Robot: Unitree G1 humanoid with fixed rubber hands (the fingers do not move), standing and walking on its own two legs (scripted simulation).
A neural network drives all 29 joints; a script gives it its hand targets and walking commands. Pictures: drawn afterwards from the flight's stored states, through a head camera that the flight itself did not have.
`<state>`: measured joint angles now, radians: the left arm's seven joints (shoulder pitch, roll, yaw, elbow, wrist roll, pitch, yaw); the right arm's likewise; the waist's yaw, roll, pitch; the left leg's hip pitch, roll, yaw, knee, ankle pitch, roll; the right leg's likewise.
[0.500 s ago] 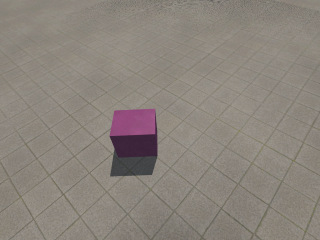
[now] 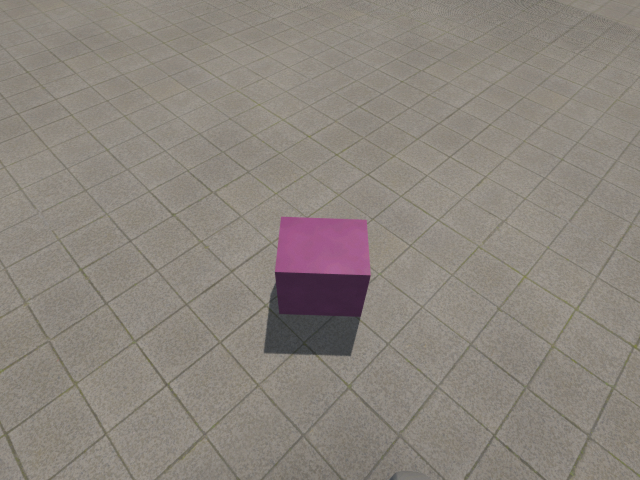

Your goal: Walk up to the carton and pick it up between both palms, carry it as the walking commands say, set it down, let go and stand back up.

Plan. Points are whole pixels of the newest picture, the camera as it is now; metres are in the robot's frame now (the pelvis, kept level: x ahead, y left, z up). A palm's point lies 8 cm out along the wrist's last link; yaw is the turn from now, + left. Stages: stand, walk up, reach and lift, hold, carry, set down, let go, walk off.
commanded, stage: walk up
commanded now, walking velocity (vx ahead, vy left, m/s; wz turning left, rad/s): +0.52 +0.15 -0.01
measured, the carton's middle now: (321, 268) +0.84 +0.00 -0.63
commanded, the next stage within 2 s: stand in 1.32 s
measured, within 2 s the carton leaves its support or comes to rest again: neither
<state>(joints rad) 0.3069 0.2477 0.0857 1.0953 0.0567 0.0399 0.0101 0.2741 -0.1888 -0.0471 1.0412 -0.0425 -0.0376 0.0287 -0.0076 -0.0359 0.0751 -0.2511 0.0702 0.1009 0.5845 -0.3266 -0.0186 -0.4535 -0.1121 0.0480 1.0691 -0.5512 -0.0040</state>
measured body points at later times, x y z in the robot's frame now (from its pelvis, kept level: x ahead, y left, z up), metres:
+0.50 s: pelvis +0.26 +0.04 -0.03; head +0.30 +0.05 +0.42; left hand +0.43 +0.23 -0.16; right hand +0.13 -0.14 -0.16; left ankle +0.04 +0.13 -0.64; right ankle +0.34 -0.04 -0.74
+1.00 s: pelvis +0.38 +0.06 +0.00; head +0.39 +0.04 +0.45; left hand +0.43 +0.31 -0.14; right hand +0.47 -0.16 -0.15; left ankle +0.45 +0.19 -0.73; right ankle +0.43 -0.07 -0.72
